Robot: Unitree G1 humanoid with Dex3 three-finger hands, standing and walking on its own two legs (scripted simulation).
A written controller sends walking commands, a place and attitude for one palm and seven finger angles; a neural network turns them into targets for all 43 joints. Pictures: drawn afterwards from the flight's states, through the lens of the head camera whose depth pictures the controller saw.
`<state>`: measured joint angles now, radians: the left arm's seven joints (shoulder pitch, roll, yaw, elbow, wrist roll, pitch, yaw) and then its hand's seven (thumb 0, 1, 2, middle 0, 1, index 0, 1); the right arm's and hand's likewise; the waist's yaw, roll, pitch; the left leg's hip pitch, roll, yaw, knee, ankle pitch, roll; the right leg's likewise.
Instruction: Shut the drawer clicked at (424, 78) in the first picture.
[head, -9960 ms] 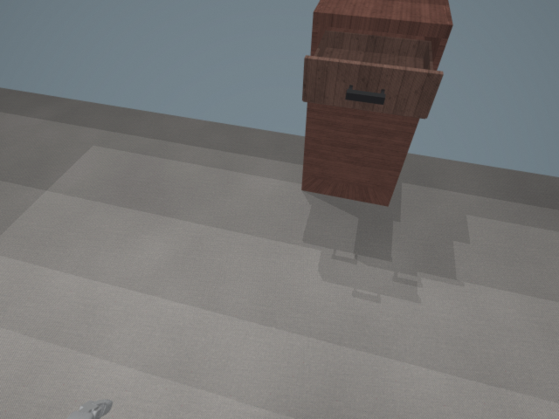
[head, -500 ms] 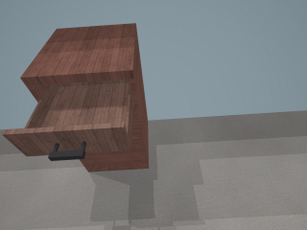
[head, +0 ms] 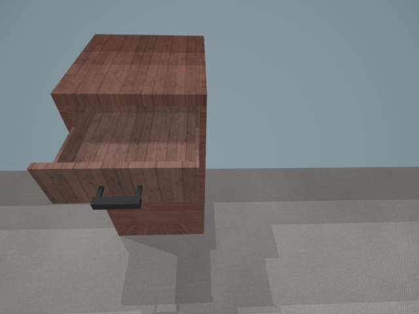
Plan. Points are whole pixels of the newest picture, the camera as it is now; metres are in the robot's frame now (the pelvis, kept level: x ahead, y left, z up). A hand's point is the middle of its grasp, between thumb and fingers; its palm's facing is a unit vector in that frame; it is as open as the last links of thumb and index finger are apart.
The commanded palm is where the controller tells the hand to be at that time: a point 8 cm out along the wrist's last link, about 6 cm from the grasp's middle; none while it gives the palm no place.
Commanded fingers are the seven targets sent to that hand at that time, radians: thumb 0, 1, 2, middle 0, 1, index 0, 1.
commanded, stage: come to a stop and stand still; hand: left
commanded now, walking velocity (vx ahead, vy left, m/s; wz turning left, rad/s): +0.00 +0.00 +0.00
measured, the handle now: (118, 196) +0.38 +0.25 -0.04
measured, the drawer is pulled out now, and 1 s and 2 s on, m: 0.24 0.24 0.24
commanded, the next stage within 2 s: look again from close up in 0.94 s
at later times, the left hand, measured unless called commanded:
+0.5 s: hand out of the picture -0.03 +0.16 -0.16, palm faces +0.00 -0.98 -0.21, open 7.4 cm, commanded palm none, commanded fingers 0.00 0.90 0.90 -0.20 -0.30 -0.20 -0.30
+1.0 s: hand out of the picture -0.03 +0.14 -0.17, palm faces +0.01 -0.98 -0.19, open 7.4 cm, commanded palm none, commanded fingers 0.00 0.90 0.90 -0.20 -0.30 -0.20 -0.30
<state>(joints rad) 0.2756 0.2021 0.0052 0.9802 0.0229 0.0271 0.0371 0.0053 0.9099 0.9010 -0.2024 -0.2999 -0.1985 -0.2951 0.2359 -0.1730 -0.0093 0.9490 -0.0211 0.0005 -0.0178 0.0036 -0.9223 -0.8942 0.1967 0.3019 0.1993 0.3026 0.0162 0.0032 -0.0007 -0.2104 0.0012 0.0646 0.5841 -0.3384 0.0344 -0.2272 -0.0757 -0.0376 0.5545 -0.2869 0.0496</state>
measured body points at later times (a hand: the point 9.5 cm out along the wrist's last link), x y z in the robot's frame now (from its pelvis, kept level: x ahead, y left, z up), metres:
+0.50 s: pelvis -0.03 -0.01 +0.01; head -0.02 -0.02 +0.46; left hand -0.03 +0.21 -0.15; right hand -0.04 -0.24 -0.15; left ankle -0.01 +0.09 -0.73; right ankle +0.01 -0.16 -0.73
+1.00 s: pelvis -0.03 -0.03 +0.01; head -0.02 -0.03 +0.46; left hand -0.03 +0.19 -0.15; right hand -0.05 -0.24 -0.16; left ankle -0.01 +0.09 -0.73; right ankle +0.01 -0.16 -0.73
